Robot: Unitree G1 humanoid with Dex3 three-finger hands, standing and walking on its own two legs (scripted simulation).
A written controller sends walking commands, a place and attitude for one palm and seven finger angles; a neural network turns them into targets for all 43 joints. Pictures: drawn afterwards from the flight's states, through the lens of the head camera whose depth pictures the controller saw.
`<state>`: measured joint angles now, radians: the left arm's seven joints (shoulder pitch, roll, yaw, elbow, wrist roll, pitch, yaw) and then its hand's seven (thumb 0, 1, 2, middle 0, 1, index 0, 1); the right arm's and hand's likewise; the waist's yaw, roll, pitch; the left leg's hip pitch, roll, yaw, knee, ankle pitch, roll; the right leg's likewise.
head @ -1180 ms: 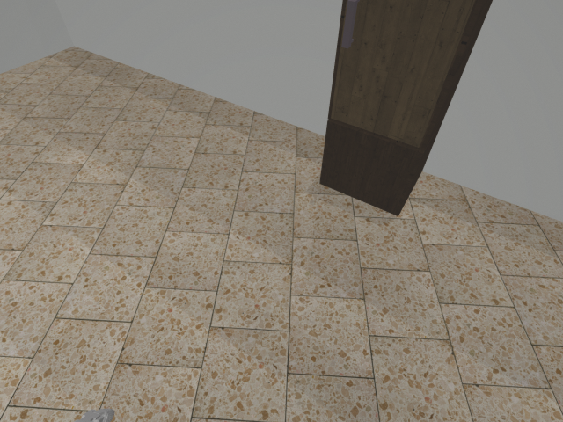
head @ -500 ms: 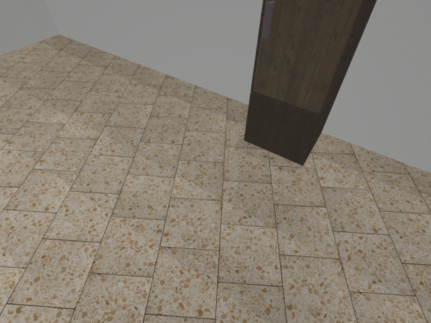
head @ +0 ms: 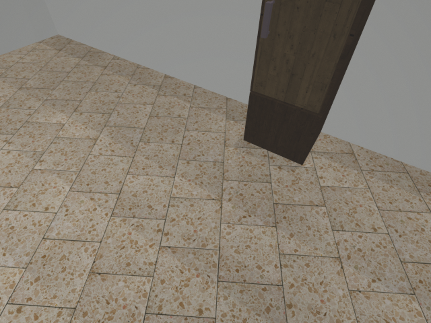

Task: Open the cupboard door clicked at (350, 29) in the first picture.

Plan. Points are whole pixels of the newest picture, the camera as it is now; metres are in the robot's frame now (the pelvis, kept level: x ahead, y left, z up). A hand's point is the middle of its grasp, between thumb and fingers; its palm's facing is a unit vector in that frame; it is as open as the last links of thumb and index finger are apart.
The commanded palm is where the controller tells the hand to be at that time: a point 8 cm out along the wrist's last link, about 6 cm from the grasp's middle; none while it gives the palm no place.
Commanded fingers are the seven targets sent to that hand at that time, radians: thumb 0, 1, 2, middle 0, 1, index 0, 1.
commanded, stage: look at it before walking up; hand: left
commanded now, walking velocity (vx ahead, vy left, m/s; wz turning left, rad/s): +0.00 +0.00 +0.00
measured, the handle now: (268, 19) +1.36 -0.16 +0.05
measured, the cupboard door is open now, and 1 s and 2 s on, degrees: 0 0 0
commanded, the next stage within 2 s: walk to a spot facing it in 0.26 s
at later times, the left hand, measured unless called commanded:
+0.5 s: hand out of the picture +0.07 +0.24 -0.16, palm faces -0.01 -0.95 -0.31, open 7.4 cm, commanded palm none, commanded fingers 0.00 0.90 0.90 -0.20 -0.30 -0.20 -0.30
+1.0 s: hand (131, 294) +0.22 +0.21 -0.18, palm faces +0.09 -0.98 -0.18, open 7.3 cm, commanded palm none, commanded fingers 0.00 0.90 0.90 -0.20 -0.30 -0.20 -0.30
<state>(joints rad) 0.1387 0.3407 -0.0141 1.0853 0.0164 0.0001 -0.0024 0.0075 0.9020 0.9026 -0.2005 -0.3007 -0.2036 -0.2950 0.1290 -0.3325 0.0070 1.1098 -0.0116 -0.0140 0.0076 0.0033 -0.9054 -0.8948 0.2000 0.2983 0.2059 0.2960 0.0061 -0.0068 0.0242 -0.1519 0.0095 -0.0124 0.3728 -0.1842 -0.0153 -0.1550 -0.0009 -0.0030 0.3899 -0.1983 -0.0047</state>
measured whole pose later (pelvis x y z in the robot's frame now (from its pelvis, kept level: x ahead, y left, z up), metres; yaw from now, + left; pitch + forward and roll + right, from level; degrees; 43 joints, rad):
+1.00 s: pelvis +0.17 +0.02 -0.01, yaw +6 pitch +0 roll +0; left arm 0.18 0.19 0.05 1.03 0.02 0.00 -0.02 0.01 0.93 0.90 -0.20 -0.30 -0.20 -0.29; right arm 0.52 -0.07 -0.01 1.19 -0.03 -0.07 -0.02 0.00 -0.91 -0.89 0.20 0.30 0.21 0.30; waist -0.05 -0.01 0.06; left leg 0.05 0.00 0.02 0.30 -0.35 0.01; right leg -0.53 -0.11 -0.09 0.73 -0.23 0.01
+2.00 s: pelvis +0.57 +0.07 -0.03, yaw +11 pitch -2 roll +1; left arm 0.19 0.17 0.06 1.01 0.02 -0.02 0.00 0.01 0.92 0.90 -0.20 -0.30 -0.20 -0.29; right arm 0.31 -0.15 -0.05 1.10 -0.01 0.00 -0.02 0.00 -0.91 -0.89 0.20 0.30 0.20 0.30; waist 0.00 0.03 0.12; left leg -0.21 0.10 0.14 0.95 -0.54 -0.04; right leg -0.41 -0.02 -0.13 0.68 -0.23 -0.08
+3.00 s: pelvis +0.61 +0.09 -0.01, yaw -22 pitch +0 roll +0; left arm 0.11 0.20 0.04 0.91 0.02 0.02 0.01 0.01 0.90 0.90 -0.20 -0.30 -0.20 -0.29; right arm 0.24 -0.26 -0.06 0.99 -0.02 0.06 -0.03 0.01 -0.91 -0.90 0.20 0.30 0.20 0.30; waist -0.03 0.05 0.09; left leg -0.44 0.11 0.06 1.08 -0.49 -0.08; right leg -0.26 -0.01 -0.05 0.56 -0.31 -0.02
